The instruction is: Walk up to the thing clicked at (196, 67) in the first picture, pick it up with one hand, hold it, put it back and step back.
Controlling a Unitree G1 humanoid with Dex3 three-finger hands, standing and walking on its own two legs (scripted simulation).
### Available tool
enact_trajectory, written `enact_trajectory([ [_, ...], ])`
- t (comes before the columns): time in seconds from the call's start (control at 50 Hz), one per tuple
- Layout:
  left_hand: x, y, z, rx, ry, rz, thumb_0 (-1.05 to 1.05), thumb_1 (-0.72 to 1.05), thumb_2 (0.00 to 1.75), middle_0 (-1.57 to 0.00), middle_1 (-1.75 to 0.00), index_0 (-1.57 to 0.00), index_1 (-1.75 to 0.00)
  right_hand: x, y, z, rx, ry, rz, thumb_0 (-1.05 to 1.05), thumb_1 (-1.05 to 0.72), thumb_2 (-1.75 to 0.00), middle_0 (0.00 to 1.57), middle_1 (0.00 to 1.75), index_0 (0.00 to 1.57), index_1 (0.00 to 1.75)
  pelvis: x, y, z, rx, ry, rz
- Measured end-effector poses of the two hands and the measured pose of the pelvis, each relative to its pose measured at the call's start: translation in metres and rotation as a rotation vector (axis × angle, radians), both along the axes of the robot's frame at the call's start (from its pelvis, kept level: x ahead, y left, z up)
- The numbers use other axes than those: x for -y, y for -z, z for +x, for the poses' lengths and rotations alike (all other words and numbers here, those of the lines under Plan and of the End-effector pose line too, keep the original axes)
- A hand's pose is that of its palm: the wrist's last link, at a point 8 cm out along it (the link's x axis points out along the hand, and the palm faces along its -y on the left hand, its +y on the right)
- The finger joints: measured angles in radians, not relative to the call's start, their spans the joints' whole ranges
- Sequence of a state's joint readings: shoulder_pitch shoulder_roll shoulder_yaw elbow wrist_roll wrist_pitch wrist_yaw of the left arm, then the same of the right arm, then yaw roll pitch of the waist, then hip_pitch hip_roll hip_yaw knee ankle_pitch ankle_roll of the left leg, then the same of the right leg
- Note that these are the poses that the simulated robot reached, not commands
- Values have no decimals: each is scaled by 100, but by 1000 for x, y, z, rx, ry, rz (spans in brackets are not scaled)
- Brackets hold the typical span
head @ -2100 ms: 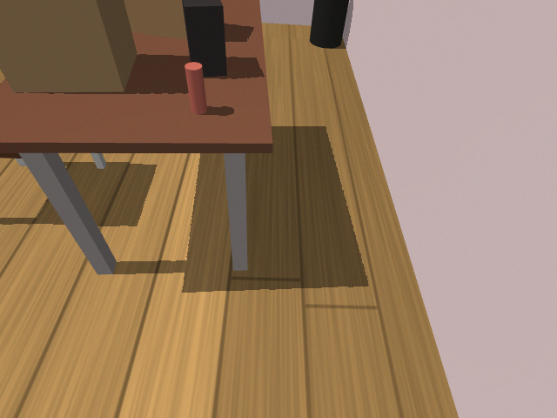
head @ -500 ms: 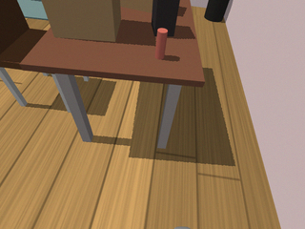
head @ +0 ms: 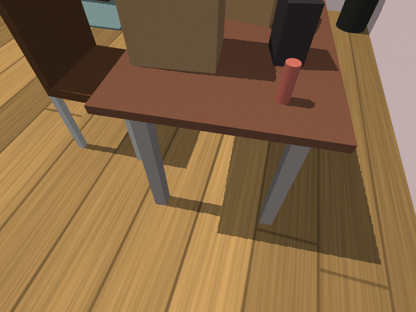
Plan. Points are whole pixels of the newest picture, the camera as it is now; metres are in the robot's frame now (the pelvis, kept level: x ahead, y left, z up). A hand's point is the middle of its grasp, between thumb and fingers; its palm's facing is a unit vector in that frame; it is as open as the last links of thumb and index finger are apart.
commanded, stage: walk up
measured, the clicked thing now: (287, 82) +0.69 -0.22 +0.04
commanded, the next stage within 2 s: stand in 1.68 s
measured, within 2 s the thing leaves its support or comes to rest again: neither
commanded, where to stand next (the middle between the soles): +0.05 -0.01 m, yaw -3 degrees
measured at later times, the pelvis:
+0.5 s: pelvis +0.01 +0.01 +0.00, yaw -2 degrees
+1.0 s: pelvis +0.00 +0.00 +0.02, yaw -2 degrees
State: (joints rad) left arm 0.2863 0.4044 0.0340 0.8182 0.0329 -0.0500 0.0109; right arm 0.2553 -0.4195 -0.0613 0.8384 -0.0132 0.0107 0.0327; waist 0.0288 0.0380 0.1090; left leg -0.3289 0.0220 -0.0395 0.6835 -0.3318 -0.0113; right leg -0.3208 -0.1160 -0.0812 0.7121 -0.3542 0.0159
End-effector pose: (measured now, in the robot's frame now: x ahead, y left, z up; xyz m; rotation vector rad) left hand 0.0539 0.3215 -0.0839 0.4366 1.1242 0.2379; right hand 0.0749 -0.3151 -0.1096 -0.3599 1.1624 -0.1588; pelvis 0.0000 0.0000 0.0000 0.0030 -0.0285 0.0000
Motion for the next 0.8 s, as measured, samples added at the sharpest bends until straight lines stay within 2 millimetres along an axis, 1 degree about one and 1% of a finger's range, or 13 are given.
enact_trajectory([
  [0.04,-10,12,9,-16,-18,-20,1,90,90,-21,-30,-21,-30,-9,-2,10,17,0,-26,1,-91,-90,20,30,20,30,-10,3,5,7,7,19],
  [0.08,-15,19,18,-38,-32,-42,1,90,90,-21,-30,-21,-30,-19,-8,17,32,-1,-37,1,-91,-90,20,30,20,30,-16,2,10,5,1,0],
  [0.16,-18,29,40,-33,-41,-76,1,90,90,-21,-30,-20,-30,-30,-20,28,51,-9,-58,1,-90,-90,20,30,20,30,-20,-2,17,-1,1,-18],
  [0.24,-12,33,58,-23,-15,-98,1,90,90,-21,-30,-20,-30,-28,-25,35,64,-2,-77,1,-90,-90,20,30,20,30,-19,-2,20,1,15,-27],
  [0.32,-2,36,68,-16,14,-99,1,90,90,-21,-30,-20,-30,-16,-19,37,74,28,-85,1,-90,-90,21,30,20,30,-15,3,19,9,22,-33],
  [0.4,4,32,72,-10,32,-109,1,90,90,-21,-30,-20,-30,-10,-16,32,69,59,-85,1,-90,-90,20,30,20,30,-14,3,17,14,17,-13],
  [0.46,7,29,75,-6,37,-110,1,90,90,-21,-30,-21,-30,-9,-14,23,54,59,-77,1,-90,-90,20,30,20,30,-14,1,14,12,26,-2],
  [0.52,8,26,75,3,36,-102,1,90,90,-21,-30,-21,-30,-5,-12,12,34,56,-70,1,-90,-90,20,30,20,30,-8,1,11,15,30,-6],
  [0.62,15,20,66,1,28,-97,1,90,90,-21,-30,-20,-30,3,-10,-2,5,71,-54,1,-90,-90,20,30,20,30,2,-3,4,22,24,-2],
  [0.7,23,15,56,-22,25,-101,1,90,90,-21,-30,-20,-30,5,-9,-11,-8,81,-38,1,-90,-90,20,30,20,30,4,-8,0,25,26,9],
  [0.8,30,12,47,-36,16,-117,1,90,90,-21,-30,-20,-30,4,-10,-22,-31,87,-23,1,-90,-90,20,30,20,30,6,-14,-3,27,31,10],
])
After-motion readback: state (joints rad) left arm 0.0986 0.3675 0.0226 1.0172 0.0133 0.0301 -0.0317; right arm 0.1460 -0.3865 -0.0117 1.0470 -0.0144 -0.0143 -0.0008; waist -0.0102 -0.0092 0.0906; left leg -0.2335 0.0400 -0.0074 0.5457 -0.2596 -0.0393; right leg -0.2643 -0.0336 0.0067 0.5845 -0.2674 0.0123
